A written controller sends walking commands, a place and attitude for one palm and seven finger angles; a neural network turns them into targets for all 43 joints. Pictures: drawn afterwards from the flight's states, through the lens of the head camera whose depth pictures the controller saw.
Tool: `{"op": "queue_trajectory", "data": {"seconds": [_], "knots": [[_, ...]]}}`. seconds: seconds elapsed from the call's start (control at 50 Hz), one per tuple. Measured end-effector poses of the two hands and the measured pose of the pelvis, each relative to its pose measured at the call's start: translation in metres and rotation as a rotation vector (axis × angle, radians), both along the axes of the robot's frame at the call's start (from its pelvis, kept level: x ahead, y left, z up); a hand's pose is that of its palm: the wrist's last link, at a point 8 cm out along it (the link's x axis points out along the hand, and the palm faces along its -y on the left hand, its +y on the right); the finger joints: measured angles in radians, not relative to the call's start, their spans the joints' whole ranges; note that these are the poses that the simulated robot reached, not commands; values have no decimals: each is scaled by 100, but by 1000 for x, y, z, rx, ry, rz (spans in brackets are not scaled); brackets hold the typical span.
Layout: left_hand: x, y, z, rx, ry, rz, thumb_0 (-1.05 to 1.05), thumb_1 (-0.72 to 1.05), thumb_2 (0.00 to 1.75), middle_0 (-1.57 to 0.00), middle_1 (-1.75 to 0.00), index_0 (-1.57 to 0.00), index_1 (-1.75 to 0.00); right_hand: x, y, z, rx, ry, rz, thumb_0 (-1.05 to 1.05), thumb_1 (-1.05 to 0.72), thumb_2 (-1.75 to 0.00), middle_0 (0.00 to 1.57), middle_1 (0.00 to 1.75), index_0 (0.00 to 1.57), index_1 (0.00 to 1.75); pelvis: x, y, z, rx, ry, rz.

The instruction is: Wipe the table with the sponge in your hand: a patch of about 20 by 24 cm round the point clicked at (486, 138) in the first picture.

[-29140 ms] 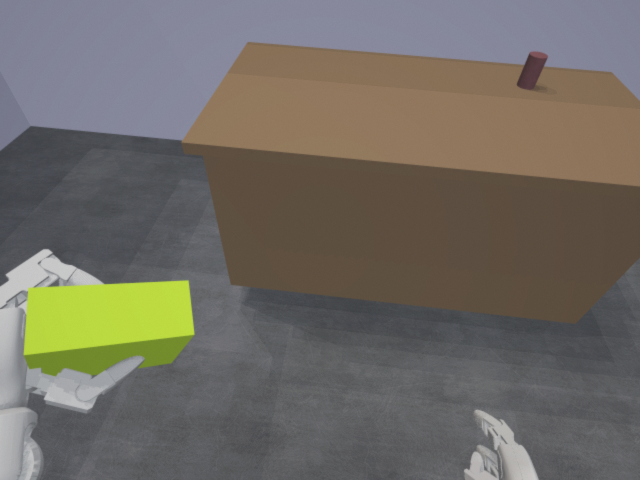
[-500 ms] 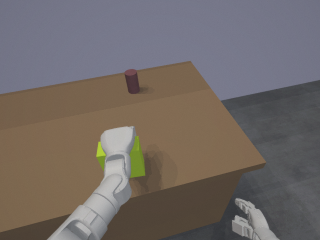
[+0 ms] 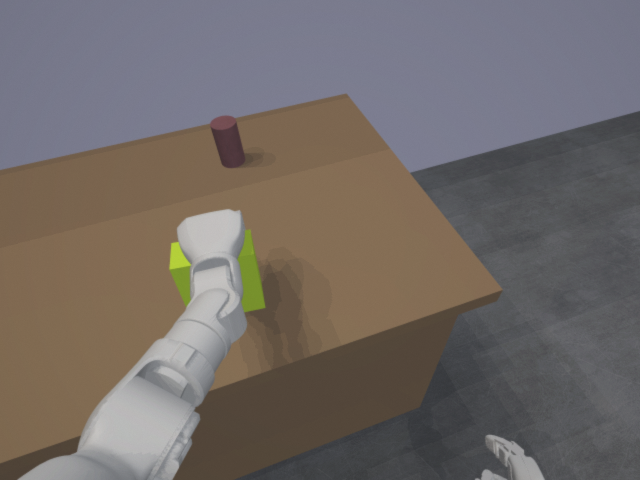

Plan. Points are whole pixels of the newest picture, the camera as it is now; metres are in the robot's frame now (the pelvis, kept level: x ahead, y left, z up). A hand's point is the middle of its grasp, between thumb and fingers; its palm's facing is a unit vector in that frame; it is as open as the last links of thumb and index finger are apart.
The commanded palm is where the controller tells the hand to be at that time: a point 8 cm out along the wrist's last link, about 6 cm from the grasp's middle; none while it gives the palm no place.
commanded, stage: wipe forward along the third lane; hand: left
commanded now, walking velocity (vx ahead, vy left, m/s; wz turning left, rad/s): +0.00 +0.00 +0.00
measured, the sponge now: (223, 286) +0.39 +0.18 -0.01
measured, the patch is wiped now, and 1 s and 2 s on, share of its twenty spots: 0.90 0.95 0.95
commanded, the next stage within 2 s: wipe back along the third lane in 0.94 s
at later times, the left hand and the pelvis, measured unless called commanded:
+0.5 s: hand (220, 235) +0.45 +0.19 +0.04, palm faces -0.08 +0.01 -1.00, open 9.6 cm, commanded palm +0.43 +0.19 +0.07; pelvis +0.01 +0.01 +0.00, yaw -1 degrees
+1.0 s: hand (213, 216) +0.50 +0.21 +0.04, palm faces -0.09 +0.01 -1.00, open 9.6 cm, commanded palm +0.48 +0.21 +0.07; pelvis +0.01 +0.02 -0.01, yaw -1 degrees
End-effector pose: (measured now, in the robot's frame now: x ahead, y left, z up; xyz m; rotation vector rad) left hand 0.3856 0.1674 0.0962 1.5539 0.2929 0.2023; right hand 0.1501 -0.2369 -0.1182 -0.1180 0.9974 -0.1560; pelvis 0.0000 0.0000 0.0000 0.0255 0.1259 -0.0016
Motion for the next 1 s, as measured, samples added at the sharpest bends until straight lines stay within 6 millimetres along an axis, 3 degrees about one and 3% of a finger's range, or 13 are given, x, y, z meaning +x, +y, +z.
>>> {"op": "queue_trajectory", "data": {"seconds": [0.24,0.68,1.0], "knots": [[25,6,0,10,14,4,1,-52,112,-79,-139,-83,-136,-33,-10,-8,-23,71,-51,1,-91,-89,20,30,20,30,1,2,-1,-3,38,-6],[69,21,0,17,27,24,1,-52,113,-79,-139,-82,-137,-50,-9,-9,-46,128,-87,0,-91,-89,20,30,20,30,9,11,-3,-13,104,-9],[95,34,-1,21,37,23,1,-52,113,-79,-139,-82,-138,-80,-5,-11,-60,211,-128,0,-91,-89,20,30,20,30,15,22,-5,-23,146,-13]]}}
